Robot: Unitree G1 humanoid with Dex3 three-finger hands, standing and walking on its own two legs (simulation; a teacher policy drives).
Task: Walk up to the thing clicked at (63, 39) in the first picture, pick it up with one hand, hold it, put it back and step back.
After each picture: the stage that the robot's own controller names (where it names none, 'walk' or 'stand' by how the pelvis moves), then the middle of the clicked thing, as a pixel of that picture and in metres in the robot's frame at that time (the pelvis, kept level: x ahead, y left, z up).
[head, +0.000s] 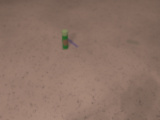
stand; (65, 39) +1.44 +0.13 -0.66
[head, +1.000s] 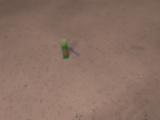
walk; (64, 49) +1.32 +0.23 -0.64
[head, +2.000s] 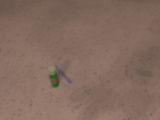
walk; (53, 77) +0.82 +0.27 -0.65
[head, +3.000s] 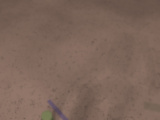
walk; out of the picture +0.44 +0.20 -0.63
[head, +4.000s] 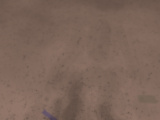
stand; out of the picture +0.33 +0.20 -0.64
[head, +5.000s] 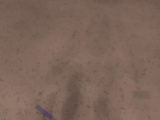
stand; out of the picture +0.32 +0.24 -0.64
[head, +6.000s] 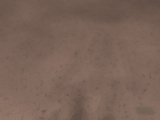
stand; out of the picture +0.31 +0.24 -0.66
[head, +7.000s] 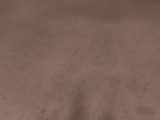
stand; out of the picture +0.30 +0.24 -0.66
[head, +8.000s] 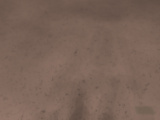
stand; out of the picture +0.30 +0.24 -0.66
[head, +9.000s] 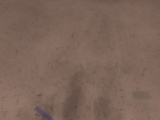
go down; out of the picture +0.32 +0.24 -0.64
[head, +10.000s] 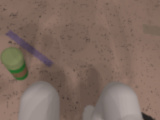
go down; (17, 66) +0.41 +0.24 -0.25
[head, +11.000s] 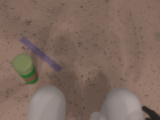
close in; (27, 71) +0.40 +0.23 -0.27
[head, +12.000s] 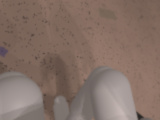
close in; out of the picture +0.40 +0.28 -0.16
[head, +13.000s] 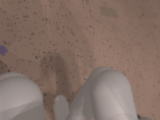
close; out of the picture +0.39 +0.28 -0.17
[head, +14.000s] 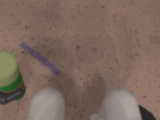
lift; (9, 81) +0.32 +0.23 -0.03
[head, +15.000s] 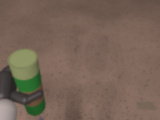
lift; (30, 87) +0.32 +0.16 +0.08
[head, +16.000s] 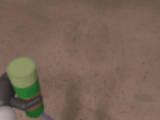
hold; (29, 92) +0.32 +0.17 +0.03
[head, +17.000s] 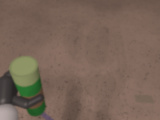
hold; (31, 90) +0.32 +0.16 +0.03
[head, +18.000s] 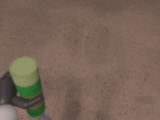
hold; (31, 91) +0.32 +0.16 +0.03
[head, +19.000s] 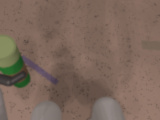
crouch; (13, 66) +0.39 +0.20 -0.05
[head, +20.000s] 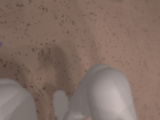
lower; out of the picture +0.41 +0.27 -0.17
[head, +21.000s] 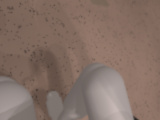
lower; out of the picture +0.41 +0.29 -0.17
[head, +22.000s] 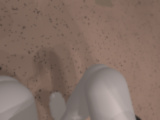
lower; out of the picture +0.40 +0.29 -0.16
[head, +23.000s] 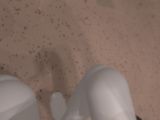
lower; out of the picture +0.39 +0.29 -0.16
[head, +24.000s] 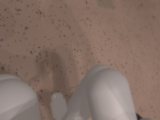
rest; out of the picture +0.38 +0.29 -0.16
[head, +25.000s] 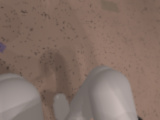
withdraw; out of the picture +0.37 +0.28 -0.16
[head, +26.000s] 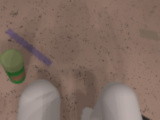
walk; (15, 69) +0.40 +0.24 -0.23
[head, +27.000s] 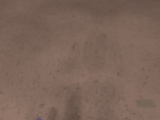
stand; out of the picture +0.31 +0.21 -0.59
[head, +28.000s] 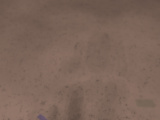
stand; out of the picture +0.33 +0.22 -0.60
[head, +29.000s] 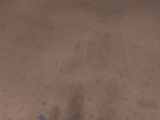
stand; out of the picture +0.31 +0.22 -0.60
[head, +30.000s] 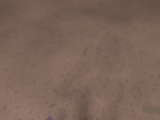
stand; out of the picture +0.34 +0.21 -0.66
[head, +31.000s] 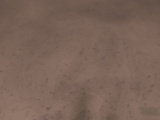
stand; out of the picture +0.31 +0.23 -0.66
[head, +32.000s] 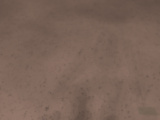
walk; out of the picture +0.31 +0.24 -0.66
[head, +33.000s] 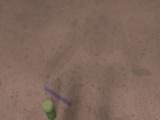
walk; (49, 110) +0.44 +0.22 -0.63
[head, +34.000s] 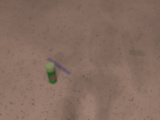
walk; (51, 73) +0.73 +0.21 -0.63
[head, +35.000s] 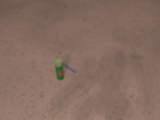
stand; (59, 69) +0.94 +0.20 -0.64
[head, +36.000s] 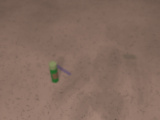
stand; (54, 72) +0.93 +0.22 -0.66
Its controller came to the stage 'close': yes
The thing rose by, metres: 0.68
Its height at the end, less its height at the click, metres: +0.00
